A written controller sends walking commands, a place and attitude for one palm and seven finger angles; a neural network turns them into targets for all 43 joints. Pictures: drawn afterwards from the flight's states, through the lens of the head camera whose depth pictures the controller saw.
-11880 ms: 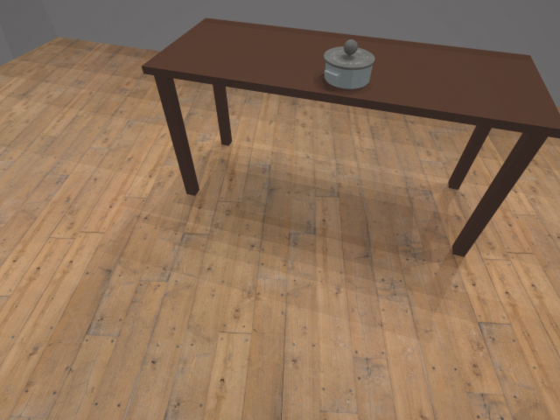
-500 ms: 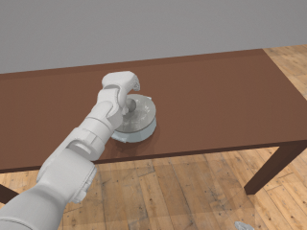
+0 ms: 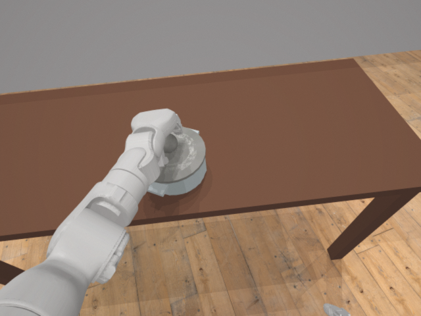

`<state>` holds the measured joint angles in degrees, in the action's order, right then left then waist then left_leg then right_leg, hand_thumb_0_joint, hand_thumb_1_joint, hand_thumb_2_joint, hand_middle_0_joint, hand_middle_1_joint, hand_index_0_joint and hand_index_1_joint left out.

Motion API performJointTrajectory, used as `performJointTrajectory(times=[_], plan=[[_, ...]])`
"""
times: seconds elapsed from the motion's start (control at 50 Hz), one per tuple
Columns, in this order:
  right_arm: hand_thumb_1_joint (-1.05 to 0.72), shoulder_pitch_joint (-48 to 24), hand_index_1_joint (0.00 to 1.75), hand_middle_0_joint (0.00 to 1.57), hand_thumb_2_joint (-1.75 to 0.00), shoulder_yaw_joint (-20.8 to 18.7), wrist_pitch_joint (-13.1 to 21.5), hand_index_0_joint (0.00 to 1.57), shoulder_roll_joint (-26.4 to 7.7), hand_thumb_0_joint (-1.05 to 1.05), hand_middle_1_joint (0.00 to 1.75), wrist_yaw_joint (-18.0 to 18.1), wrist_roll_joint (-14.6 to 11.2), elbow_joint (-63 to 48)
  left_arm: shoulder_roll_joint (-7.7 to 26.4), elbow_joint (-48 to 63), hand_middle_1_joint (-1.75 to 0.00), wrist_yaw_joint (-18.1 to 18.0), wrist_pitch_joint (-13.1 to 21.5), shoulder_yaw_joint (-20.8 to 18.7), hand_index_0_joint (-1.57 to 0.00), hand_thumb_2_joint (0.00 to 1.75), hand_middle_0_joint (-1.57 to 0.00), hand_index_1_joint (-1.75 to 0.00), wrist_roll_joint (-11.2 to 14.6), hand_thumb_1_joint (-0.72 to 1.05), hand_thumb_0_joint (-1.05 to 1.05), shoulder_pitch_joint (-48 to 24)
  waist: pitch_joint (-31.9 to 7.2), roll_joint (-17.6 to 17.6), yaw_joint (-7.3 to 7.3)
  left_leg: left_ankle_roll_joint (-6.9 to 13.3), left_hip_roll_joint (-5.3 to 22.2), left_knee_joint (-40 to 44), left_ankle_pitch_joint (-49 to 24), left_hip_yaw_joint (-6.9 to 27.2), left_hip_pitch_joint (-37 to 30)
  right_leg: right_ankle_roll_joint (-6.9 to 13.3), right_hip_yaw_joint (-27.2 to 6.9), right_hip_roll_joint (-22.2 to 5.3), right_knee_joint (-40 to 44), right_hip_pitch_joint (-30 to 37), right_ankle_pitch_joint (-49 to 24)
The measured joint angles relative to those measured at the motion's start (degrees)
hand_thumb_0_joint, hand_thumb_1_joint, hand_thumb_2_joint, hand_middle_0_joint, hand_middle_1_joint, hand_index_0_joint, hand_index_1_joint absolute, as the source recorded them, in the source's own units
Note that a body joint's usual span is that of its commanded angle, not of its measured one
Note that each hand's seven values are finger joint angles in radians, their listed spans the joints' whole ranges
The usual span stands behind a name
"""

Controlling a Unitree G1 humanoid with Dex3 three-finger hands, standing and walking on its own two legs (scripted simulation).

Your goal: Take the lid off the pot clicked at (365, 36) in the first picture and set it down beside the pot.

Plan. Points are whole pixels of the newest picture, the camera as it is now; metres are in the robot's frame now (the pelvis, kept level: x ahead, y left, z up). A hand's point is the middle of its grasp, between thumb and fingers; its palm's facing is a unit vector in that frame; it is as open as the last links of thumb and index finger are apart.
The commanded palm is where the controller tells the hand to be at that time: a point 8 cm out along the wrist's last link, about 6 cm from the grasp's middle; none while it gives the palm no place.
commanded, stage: lower the open fingers around the knob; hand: left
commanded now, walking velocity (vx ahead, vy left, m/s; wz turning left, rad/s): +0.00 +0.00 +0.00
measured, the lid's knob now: (167, 143) +0.49 +0.09 +0.03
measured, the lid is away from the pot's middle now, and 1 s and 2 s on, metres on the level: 0.00 0.00 0.01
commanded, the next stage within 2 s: close the fingers and squeeze the knob in 0.54 s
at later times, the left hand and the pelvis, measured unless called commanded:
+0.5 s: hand (162, 150) +0.45 +0.10 +0.04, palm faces -0.35 -0.09 -0.93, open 10.4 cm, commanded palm +0.44 +0.10 +0.11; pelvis +0.01 +0.01 +0.00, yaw +0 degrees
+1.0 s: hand (163, 149) +0.45 +0.10 +0.05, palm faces -0.32 -0.09 -0.94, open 9.8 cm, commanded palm +0.44 +0.10 +0.11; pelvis +0.00 +0.01 +0.00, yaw +0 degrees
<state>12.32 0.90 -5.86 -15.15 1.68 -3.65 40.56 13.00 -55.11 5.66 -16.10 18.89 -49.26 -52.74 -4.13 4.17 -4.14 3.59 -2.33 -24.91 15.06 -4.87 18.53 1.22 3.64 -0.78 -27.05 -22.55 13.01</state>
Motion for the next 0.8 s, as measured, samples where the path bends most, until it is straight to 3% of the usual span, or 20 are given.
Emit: performJointTrajectory(times=[0.08,0.2,0.28,0.38,0.46,0.54,0.6,0.66,0.72,0.8], plan=[[-0.90,0.4,0.30,0.20,-0.89,-0.3,-0.3,0.20,-0.3,0.01,0.30,0.1,-0.2,0.7,0.2,-1.7,-0.09,-1.0,0.9,1.2,-0.82,1.42,-0.82,-0.08,-1.6,-0.32,0.00,-0.2,-0.6,0.0,0.06,0.0,0.0,-0.3,0.4,0.1,0.5,0.0,0.1,0.0,-0.1,-0.4,0.2],[-0.90,0.6,0.30,0.20,-0.89,-0.7,-0.3,0.20,-0.3,0.01,0.30,-0.5,0.0,1.4,-0.9,-2.8,-0.09,-2.5,1.1,0.7,-0.82,1.42,-0.82,-0.08,0.3,-0.32,0.00,-0.4,-0.5,-0.3,0.06,0.1,-0.1,-1.1,0.8,0.0,1.8,-0.2,0.0,-0.1,-0.9,-1.7,0.6],[-0.90,0.9,0.30,0.20,-0.89,-0.9,0.0,0.20,-0.2,0.01,0.30,-0.4,0.2,1.6,-0.6,-1.1,-0.09,-3.4,2.1,-0.1,-0.82,1.42,-0.82,-0.08,-1.1,-0.32,0.00,0.7,-0.7,0.2,-0.26,0.3,-0.1,-1.0,0.9,-0.2,1.9,-0.3,-0.2,-0.1,-0.6,-1.8,0.6],[-0.90,1.3,0.30,0.20,-0.89,-1.0,-0.5,0.20,0.2,0.01,0.30,-1.4,0.3,2.4,-1.1,-2.8,-0.09,-5.4,0.1,-0.3,-0.82,1.42,-0.82,-0.08,-1.6,-0.32,0.00,-0.4,-2.0,0.6,0.04,0.3,-0.1,-0.8,1.1,-0.4,1.8,-0.5,-0.5,-0.1,-0.4,-1.8,0.7],[-0.90,0.9,0.30,0.20,-0.89,-0.7,-1.8,0.20,0.5,0.01,0.30,-2.3,0.0,2.5,-2.3,-4.8,-0.09,-4.2,-3.0,1.5,-0.82,1.42,-0.82,-0.08,-0.3,-0.32,0.00,-1.1,-2.2,0.3,0.24,0.4,-0.2,-1.2,1.3,-0.3,2.1,-0.5,-0.4,-0.2,-0.8,-2.0,0.9],[-0.90,0.5,0.30,0.20,-0.89,-0.8,-1.2,0.20,0.5,0.01,0.30,-1.7,0.4,1.6,-2.3,0.0,-0.09,-2.0,-0.6,0.7,-0.82,1.42,-0.82,-0.08,1.0,-0.32,0.00,1.3,-1.5,0.5,0.08,0.5,-0.3,-1.2,1.1,0.0,1.7,-0.6,-0.1,-0.4,-0.7,-1.5,0.8],[-0.90,0.2,0.30,0.20,-0.89,-0.8,-0.7,0.20,0.5,0.01,0.30,-1.1,0.4,1.3,-1.7,0.5,-0.09,-2.8,1.4,0.8,-0.82,1.42,-0.82,-0.08,-1.0,-0.32,0.00,1.8,-1.9,0.8,0.19,0.6,-0.4,-1.0,1.0,0.0,1.2,-0.7,-0.2,-0.4,-0.5,-1.0,0.7],[-0.90,-0.4,0.30,0.20,-0.89,-0.4,-1.0,0.20,0.6,0.01,0.30,-1.3,0.1,1.7,-1.9,-3.3,-0.08,-4.6,-0.2,0.9,-0.82,1.42,-0.82,-0.08,-2.2,-0.32,0.00,-0.2,-2.1,0.3,0.44,0.5,-0.3,-1.2,1.1,-0.3,1.3,-0.6,-0.4,-0.3,-0.9,-1.3,0.7],[-0.90,-0.5,0.30,0.20,-0.89,-0.5,-1.1,0.20,0.7,0.01,0.30,-1.8,-0.1,1.4,-2.2,-4.4,-0.15,-4.7,-2.2,2.0,-0.79,1.37,-0.79,-0.14,-0.2,-0.30,0.00,-1.2,-1.8,-0.4,0.60,0.4,-0.3,-1.5,0.9,-0.2,1.8,-0.5,-0.3,-0.4,-1.3,-1.8,0.6],[-0.90,-0.5,0.30,0.20,-0.89,-0.7,-0.8,0.20,0.4,0.01,0.30,-1.5,0.1,1.2,-2.3,-1.8,-0.30,-3.2,-0.9,1.8,-0.71,1.26,-0.72,-0.29,0.4,-0.24,0.00,-0.1,-1.3,-0.3,0.49,0.5,-0.5,-1.6,0.7,0.1,1.9,-0.5,0.0,-0.6,-1.4,-1.7,0.6]])
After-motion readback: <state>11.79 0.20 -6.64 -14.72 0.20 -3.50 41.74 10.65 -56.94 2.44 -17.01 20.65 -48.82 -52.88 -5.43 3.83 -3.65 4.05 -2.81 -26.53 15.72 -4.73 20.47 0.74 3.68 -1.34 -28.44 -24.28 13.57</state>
